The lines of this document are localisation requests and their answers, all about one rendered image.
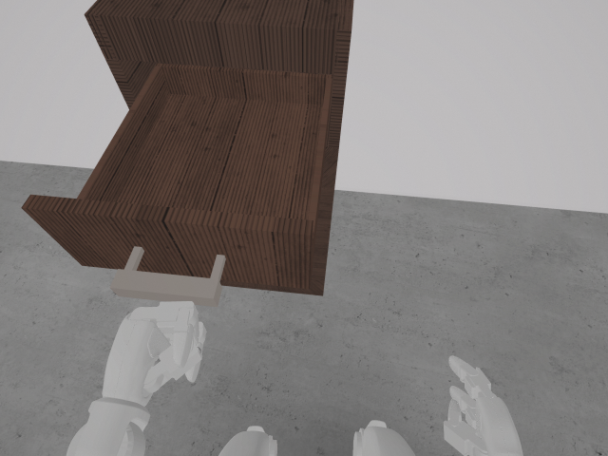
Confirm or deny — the left robot forearm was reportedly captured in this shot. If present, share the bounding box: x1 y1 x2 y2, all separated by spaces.
66 398 150 456

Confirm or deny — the robot right thigh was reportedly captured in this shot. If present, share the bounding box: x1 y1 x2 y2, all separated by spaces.
353 427 415 456

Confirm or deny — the right robot shin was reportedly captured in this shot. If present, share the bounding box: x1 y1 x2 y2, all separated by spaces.
367 420 387 428

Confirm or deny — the drawer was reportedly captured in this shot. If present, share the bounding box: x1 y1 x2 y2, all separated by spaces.
22 64 333 289

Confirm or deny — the robot left hand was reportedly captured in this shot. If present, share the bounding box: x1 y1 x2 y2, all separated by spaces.
102 301 207 407

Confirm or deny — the handle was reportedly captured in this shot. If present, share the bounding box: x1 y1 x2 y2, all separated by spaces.
109 246 226 307

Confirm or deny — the robot right hand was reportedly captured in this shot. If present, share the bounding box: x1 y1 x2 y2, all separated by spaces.
444 355 523 456

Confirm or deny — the cabinet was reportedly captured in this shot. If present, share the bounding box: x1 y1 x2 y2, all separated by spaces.
85 0 353 296

